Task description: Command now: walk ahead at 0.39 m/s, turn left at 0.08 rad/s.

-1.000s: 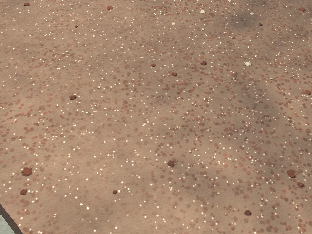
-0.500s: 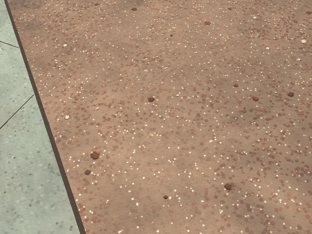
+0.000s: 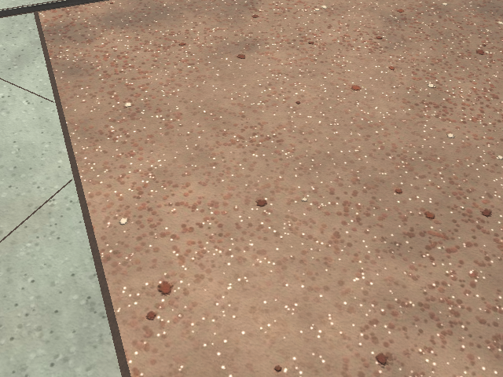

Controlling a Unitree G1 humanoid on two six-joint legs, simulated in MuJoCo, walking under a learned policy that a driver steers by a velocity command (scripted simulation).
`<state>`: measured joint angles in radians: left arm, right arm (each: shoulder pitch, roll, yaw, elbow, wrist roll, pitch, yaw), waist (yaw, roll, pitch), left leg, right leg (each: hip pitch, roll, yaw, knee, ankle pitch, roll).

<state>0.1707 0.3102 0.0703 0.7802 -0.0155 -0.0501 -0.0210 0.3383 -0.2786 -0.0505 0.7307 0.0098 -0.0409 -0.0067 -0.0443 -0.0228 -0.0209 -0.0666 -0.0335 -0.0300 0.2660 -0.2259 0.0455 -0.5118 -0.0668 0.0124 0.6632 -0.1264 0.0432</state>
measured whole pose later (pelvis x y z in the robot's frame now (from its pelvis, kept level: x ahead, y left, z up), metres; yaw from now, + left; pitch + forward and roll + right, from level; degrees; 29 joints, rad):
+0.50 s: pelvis +0.22 -0.07 +0.00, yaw +0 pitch +2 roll -1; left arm 0.39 0.26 0.03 0.84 -0.01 -0.08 -0.01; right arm 0.13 -0.28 -0.05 0.70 0.01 -0.07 0.02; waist 0.07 0.05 0.02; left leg -0.68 0.10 -0.03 0.69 0.05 -0.01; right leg 0.01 0.06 -0.04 0.19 -0.24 -0.06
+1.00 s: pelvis +0.49 -0.03 +0.00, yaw -9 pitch +1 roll +2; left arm 0.14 0.30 0.05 0.73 0.00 -0.03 0.00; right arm 0.27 -0.27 -0.06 0.86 -0.01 -0.09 0.01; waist -0.06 -0.05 0.06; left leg -0.09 -0.04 0.14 0.27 -0.19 0.04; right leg -0.60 -0.09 0.05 0.74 -0.08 0.02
